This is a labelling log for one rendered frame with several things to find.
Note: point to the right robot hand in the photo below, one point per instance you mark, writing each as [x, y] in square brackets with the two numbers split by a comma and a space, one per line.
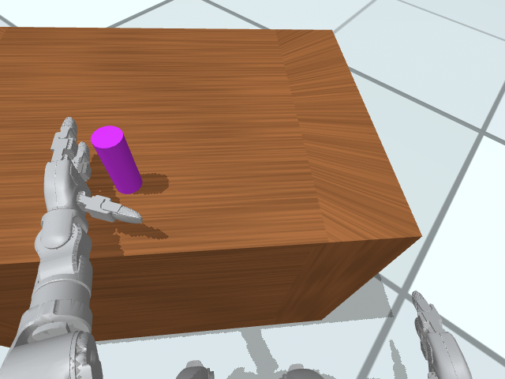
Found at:
[440, 349]

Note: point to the left robot hand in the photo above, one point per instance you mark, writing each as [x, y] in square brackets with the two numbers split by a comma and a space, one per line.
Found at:
[66, 176]

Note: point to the left robot arm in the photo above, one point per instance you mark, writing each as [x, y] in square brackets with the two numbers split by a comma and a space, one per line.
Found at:
[54, 339]

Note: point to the can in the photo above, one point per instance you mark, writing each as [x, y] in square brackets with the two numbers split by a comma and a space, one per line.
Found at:
[112, 148]

